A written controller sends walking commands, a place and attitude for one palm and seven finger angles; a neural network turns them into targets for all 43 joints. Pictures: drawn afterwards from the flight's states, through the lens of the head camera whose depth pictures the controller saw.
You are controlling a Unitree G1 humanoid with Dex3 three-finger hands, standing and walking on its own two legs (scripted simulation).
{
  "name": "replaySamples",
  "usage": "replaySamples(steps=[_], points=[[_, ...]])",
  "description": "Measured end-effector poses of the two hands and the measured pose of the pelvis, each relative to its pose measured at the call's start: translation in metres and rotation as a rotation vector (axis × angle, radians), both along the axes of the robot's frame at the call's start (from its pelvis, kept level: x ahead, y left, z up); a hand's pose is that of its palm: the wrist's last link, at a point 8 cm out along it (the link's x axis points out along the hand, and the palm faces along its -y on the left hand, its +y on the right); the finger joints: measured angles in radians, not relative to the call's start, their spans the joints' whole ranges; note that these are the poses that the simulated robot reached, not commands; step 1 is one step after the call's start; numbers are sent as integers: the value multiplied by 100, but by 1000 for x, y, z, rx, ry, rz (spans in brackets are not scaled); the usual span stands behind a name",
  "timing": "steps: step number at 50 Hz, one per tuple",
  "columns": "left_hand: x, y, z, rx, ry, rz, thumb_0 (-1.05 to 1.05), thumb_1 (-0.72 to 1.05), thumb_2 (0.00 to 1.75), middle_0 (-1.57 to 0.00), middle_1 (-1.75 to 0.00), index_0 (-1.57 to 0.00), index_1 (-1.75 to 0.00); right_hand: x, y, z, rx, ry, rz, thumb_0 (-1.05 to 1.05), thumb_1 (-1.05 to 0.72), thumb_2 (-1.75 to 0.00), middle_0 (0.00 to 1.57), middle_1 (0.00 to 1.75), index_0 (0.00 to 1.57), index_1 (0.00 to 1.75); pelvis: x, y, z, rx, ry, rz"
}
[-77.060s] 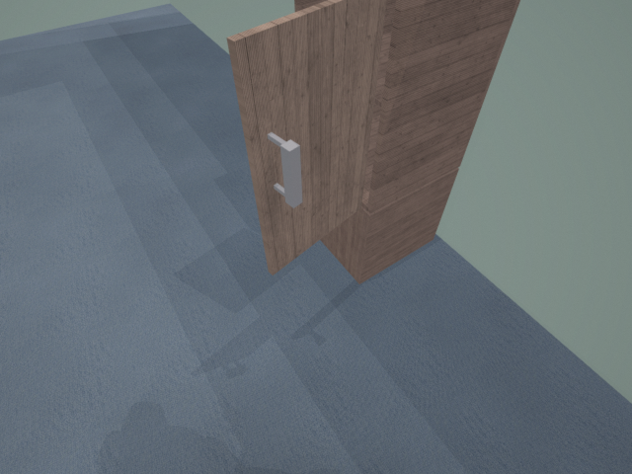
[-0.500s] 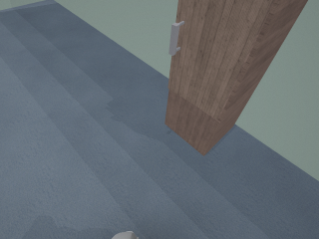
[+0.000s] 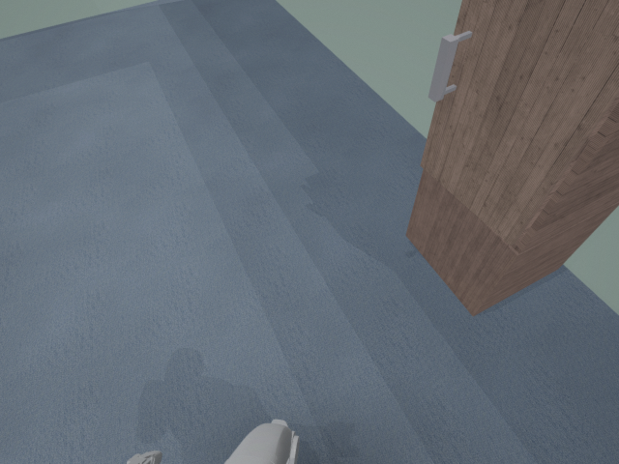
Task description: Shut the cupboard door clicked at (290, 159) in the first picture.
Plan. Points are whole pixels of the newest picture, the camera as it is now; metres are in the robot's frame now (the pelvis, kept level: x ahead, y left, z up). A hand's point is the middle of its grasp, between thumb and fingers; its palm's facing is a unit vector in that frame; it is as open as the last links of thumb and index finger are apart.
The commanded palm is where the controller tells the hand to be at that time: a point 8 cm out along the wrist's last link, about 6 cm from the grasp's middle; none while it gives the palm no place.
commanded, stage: walk to a spot facing it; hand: left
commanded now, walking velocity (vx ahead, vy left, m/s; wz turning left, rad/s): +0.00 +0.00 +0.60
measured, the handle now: (450, 66) +0.89 -0.29 +0.00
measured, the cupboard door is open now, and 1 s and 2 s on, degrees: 4 4 4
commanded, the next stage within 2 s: turn to face it in 1.36 s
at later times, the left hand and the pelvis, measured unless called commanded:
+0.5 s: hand out of the picture +0.04 +0.23 -0.15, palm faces +0.33 -0.90 -0.27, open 7.4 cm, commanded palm none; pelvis +0.04 +0.00 +0.00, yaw +19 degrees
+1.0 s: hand out of the picture +0.00 +0.17 -0.18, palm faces +0.69 -0.70 -0.17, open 7.4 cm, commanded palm none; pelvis +0.15 +0.07 -0.01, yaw +40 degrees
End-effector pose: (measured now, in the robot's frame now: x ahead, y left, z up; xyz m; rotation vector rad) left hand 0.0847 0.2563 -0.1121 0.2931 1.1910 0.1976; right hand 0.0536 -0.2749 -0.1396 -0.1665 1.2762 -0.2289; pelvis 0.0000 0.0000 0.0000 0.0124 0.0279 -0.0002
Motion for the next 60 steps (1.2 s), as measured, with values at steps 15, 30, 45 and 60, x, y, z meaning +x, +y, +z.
replaySamples(steps=[15,30,45,60], points=[[-109,16,-40,-73,130,307,1,90,90,-20,-30,-20,-30,113,62,1,4,-89,355,1,-91,-90,20,30,20,29,10,12,-17,25,-23,229],[-55,3,-6,-2,-123,410,1,91,90,-20,-30,-20,-30,156,49,-16,43,-11,473,1,-91,-90,21,30,20,29,61,-14,-15,10,-40,422],[-102,-61,-19,-193,108,743,1,90,90,-20,-30,-20,-30,289,153,11,61,-7,747,1,-91,-90,20,30,20,29,132,30,4,-7,-18,648],[-54,84,-33,-160,53,834,1,91,90,-19,-30,-19,-30,363,308,18,48,-140,888,1,-91,-90,20,30,20,29,187,146,-3,-7,-51,751]])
